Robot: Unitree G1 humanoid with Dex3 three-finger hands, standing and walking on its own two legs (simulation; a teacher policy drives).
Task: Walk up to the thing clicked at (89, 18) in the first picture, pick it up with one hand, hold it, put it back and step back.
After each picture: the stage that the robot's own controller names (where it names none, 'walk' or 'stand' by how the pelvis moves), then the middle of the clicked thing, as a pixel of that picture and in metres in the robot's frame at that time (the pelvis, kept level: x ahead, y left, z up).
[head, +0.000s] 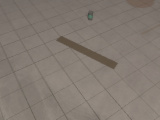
stand; (90, 15) +1.88 -0.15 -0.72
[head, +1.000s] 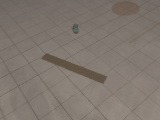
walk; (75, 28) +1.74 +0.16 -0.70
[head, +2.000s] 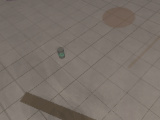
walk; (61, 53) +1.18 +0.30 -0.72
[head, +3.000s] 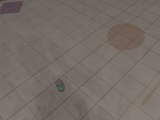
walk; (60, 85) +0.77 +0.26 -0.72
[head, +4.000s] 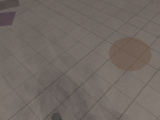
stand; (57, 119) +0.47 +0.25 -0.72
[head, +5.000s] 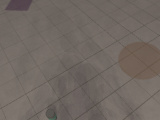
stand; (51, 115) +0.44 +0.29 -0.71
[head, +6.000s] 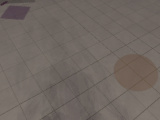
stand; out of the picture +0.43 +0.26 -0.72
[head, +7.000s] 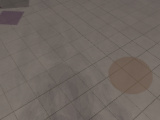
stand; out of the picture +0.39 +0.29 -0.72
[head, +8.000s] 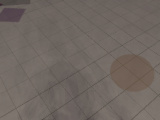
stand; out of the picture +0.40 +0.28 -0.73
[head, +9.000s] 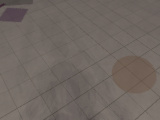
stand; out of the picture +0.40 +0.28 -0.73
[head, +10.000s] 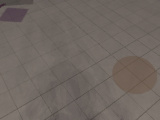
stand; out of the picture +0.39 +0.27 -0.73
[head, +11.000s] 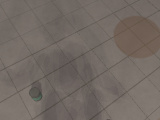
go down; (36, 94) +0.44 +0.27 -0.59
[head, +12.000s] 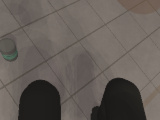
go down; (8, 50) +0.49 +0.29 -0.30
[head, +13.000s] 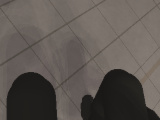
close in; out of the picture +0.48 +0.31 -0.27
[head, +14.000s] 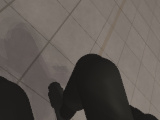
close in; out of the picture +0.46 +0.34 -0.23
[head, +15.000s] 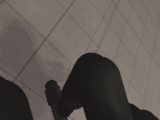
close; out of the picture +0.46 +0.34 -0.23
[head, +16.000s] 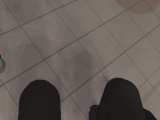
lift; out of the picture +0.37 +0.30 -0.12
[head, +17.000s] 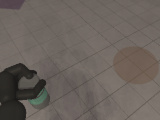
hold; (35, 92) +0.32 +0.16 +0.01
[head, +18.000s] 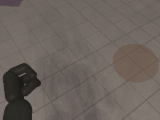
hold; out of the picture +0.34 +0.16 -0.68
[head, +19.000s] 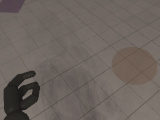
stand; out of the picture +0.11 +0.03 -0.71
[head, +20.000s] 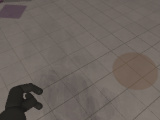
crouch; out of the picture +0.11 -0.02 -0.69
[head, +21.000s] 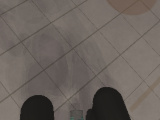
crouch; out of the picture +0.18 -0.05 -0.45
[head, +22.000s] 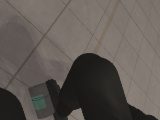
lower; (41, 100) +0.23 -0.06 -0.26
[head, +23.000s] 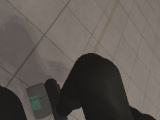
lower; (39, 100) +0.23 -0.05 -0.26
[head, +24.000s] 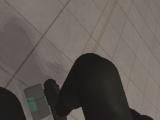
lower; (37, 101) +0.23 -0.04 -0.26
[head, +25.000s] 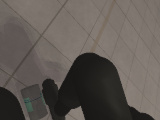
lower; (34, 101) +0.23 -0.04 -0.26
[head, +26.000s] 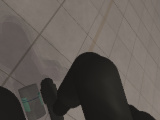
loosen; (32, 101) +0.24 -0.04 -0.26
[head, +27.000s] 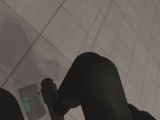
withdraw; (32, 101) +0.24 -0.03 -0.26
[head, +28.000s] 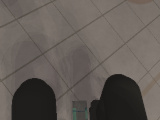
walk; (80, 114) +0.22 -0.06 -0.32
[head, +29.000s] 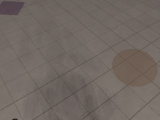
stand; out of the picture +0.11 -0.06 -0.67
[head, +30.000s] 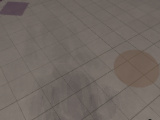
stand; out of the picture +0.11 -0.05 -0.69
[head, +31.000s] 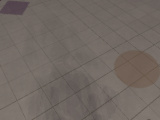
stand; out of the picture +0.11 -0.06 -0.69
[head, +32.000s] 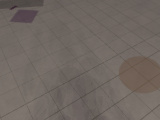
stand; out of the picture +0.13 -0.06 -0.74
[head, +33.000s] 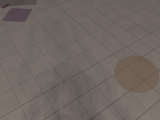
stand; out of the picture +0.11 -0.06 -0.75
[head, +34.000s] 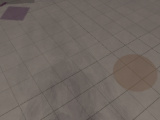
walk; out of the picture +0.10 -0.06 -0.75
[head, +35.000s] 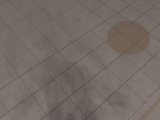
walk; out of the picture +0.31 +0.11 -0.72
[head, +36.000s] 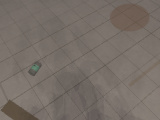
walk; (34, 68) +0.82 +0.46 -0.73
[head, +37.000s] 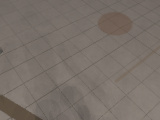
stand; out of the picture +1.11 +0.81 -0.73
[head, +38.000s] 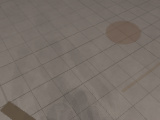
stand; out of the picture +1.26 +1.12 -0.75
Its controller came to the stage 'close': yes
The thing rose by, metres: 0.68
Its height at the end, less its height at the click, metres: -0.02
